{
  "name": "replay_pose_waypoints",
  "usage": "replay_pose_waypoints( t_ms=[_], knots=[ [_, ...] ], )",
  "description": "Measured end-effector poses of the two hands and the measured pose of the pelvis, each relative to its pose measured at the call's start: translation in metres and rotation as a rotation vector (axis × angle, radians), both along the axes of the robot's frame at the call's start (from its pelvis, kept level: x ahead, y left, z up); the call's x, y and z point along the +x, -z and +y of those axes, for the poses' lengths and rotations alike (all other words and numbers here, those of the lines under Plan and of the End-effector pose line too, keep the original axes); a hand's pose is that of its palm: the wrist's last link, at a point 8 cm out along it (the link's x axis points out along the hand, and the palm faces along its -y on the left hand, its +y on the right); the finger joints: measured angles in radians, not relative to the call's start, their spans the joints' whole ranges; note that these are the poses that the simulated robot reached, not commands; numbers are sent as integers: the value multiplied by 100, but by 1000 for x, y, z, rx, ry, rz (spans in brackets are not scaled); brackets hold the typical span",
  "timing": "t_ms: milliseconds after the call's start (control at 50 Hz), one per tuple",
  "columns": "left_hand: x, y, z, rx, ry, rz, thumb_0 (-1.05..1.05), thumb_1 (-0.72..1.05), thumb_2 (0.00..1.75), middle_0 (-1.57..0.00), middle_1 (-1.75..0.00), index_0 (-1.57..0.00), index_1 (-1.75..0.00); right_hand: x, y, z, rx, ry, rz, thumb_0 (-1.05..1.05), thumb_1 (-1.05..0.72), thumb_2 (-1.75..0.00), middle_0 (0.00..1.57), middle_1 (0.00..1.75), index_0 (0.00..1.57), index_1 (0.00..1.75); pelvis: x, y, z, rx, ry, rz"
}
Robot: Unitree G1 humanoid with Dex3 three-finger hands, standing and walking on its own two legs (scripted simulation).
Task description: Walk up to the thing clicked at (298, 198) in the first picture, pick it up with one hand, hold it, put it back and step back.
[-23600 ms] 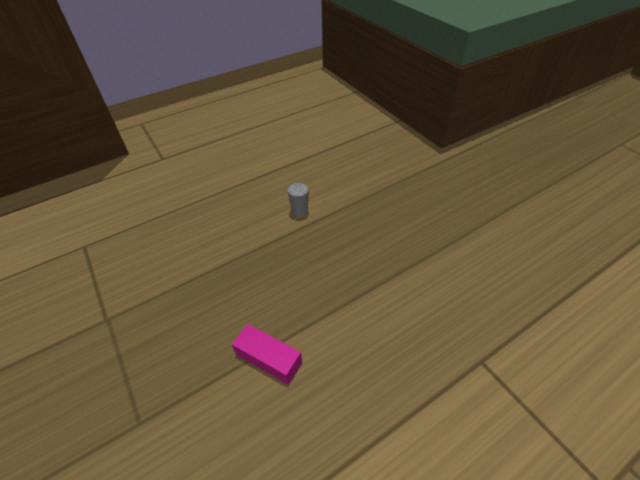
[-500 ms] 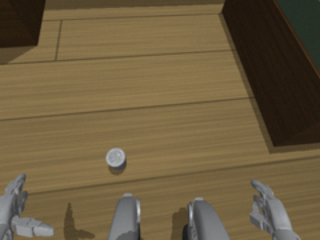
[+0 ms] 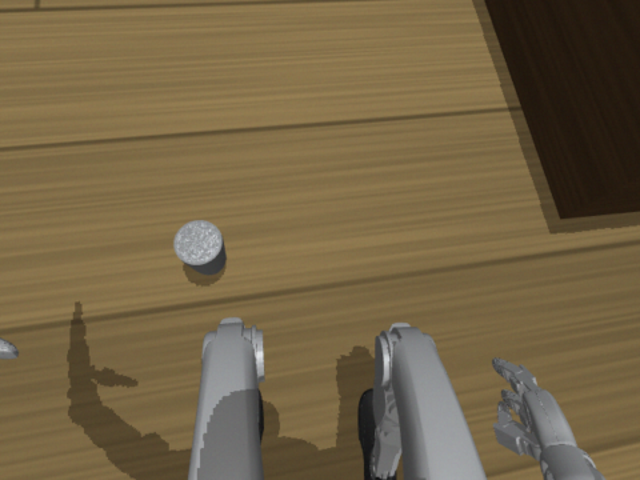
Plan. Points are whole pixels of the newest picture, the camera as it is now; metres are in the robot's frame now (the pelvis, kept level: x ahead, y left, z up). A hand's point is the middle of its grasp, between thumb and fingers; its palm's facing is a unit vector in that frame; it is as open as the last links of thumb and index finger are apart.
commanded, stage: go down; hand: left
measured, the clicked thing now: (204, 251) +0.48 +0.25 -0.41
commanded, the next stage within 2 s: approach in 1.24 s
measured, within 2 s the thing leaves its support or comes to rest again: neither
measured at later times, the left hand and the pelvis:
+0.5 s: hand out of the picture +0.35 +0.42 -0.07, palm faces +0.26 -0.96 -0.11, open 17.4 cm; pelvis -0.01 +0.00 -0.07, yaw -2 degrees
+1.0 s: hand out of the picture +0.36 +0.43 -0.09, palm faces +0.26 -0.96 -0.09, open 17.4 cm; pelvis -0.02 +0.00 -0.10, yaw -3 degrees
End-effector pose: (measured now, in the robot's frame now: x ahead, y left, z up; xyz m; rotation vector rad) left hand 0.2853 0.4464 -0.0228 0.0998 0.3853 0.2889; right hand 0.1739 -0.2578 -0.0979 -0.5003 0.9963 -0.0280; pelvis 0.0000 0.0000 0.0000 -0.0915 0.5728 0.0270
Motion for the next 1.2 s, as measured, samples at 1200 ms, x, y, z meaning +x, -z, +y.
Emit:
replay_pose_waypoints(
  t_ms=[1200],
  knots=[
    [45, 63, 34, -5, 26, -244, -2, -53, 9, -1, -10, -4, -8, -43, 93, -17, -77, -47, 99, 1, -89, -90, 21, 30, 21, 30, -20, 109, 2, -35, 37, -44]
  ],
)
